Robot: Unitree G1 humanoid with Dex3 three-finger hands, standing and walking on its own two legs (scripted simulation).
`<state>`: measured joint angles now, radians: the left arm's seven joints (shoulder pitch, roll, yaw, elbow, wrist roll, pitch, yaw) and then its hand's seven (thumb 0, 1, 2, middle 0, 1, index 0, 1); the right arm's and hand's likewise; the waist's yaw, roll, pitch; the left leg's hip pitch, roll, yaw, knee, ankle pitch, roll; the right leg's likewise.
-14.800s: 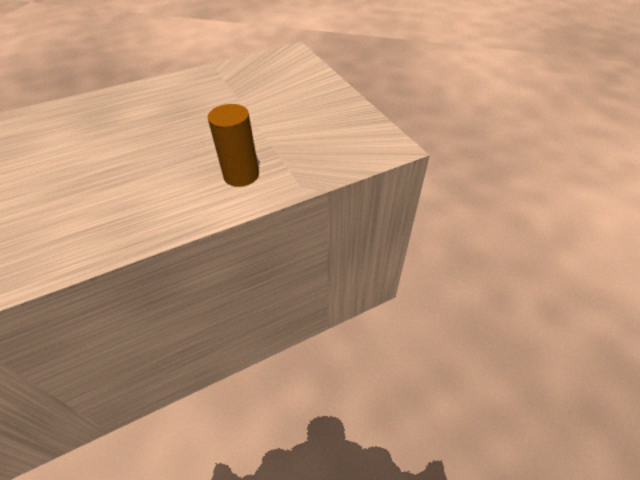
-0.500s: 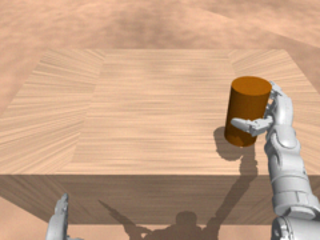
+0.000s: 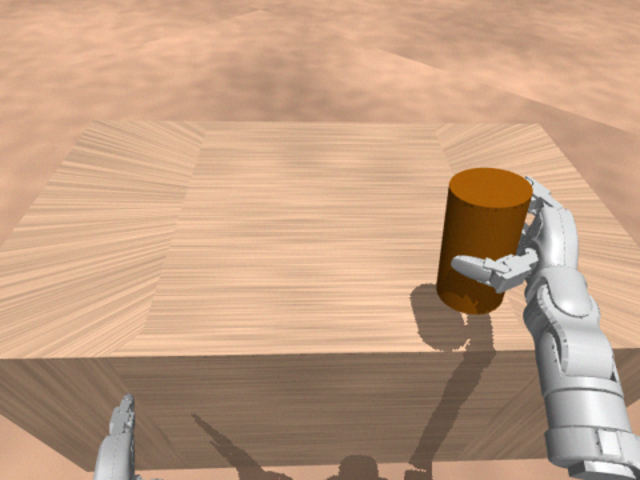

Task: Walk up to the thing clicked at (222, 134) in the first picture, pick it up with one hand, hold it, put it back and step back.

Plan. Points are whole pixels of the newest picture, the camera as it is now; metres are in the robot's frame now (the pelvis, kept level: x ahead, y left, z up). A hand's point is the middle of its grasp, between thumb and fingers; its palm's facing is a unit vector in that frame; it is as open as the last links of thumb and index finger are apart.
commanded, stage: lift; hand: right
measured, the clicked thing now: (478, 243) +0.36 -0.17 +0.14
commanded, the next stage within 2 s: hold in 0.14 s
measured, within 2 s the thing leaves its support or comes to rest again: neither
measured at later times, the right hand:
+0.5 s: hand (503, 237) +0.34 -0.18 +0.17, palm faces +0.18 +0.98 -0.02, open 11.9 cm
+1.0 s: hand (507, 243) +0.33 -0.18 +0.17, palm faces +0.18 +0.98 -0.02, open 11.9 cm
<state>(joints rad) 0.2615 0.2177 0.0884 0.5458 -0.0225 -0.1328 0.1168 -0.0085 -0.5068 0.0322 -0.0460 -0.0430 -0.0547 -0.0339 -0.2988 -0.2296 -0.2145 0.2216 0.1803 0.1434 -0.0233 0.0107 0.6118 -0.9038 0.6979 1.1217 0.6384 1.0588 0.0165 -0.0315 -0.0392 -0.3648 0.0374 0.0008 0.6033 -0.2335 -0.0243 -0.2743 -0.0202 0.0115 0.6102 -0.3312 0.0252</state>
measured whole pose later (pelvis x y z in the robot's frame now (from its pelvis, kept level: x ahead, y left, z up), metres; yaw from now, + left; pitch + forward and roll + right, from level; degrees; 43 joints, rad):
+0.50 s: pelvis +0.01 +0.00 +0.01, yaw +0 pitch -2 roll +0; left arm 0.23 0.21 0.09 0.62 -0.02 -0.17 0.12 -0.01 -0.51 0.04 -0.05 -0.05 -0.05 -0.04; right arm -0.21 -0.21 -0.21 0.03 0.19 0.27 -0.02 0.01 0.61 -0.90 0.70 1.12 0.64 1.06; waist 0.00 -0.05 -0.03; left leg -0.29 0.04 0.01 0.55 -0.22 -0.02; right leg -0.21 -0.02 0.02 0.55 -0.31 0.02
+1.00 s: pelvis +0.01 +0.00 +0.01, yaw -1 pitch -3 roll +0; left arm 0.22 0.22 0.09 0.65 -0.02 -0.20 0.11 -0.01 -0.52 0.05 -0.05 -0.05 -0.05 -0.05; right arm -0.15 -0.20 -0.21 -0.09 0.20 0.35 -0.02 0.01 0.61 -0.91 0.70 1.12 0.64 1.06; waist 0.00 -0.05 -0.02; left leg -0.27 0.04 0.02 0.53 -0.22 -0.02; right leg -0.18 -0.02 0.02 0.53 -0.31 0.03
